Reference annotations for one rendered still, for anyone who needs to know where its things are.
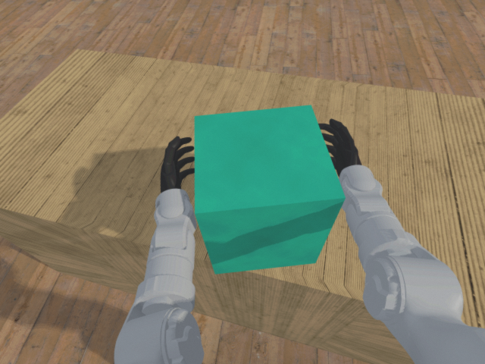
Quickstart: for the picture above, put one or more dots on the carton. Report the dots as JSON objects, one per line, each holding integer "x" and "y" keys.
{"x": 266, "y": 191}

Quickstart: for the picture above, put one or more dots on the left robot forearm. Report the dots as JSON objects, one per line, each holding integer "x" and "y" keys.
{"x": 168, "y": 275}

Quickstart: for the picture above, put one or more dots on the right robot forearm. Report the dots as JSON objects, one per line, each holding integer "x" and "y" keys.
{"x": 374, "y": 227}

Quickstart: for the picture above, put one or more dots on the right robot hand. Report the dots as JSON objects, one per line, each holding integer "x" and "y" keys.
{"x": 343, "y": 150}

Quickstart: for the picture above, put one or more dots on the left robot hand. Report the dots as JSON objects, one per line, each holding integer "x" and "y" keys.
{"x": 171, "y": 177}

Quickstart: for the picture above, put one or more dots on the left robot upper arm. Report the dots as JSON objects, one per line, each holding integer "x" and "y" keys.
{"x": 170, "y": 336}

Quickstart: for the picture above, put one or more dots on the pedestal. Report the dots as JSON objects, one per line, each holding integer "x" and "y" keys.
{"x": 80, "y": 170}

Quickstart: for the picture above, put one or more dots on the right robot upper arm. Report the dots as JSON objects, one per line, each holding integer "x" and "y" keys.
{"x": 420, "y": 302}

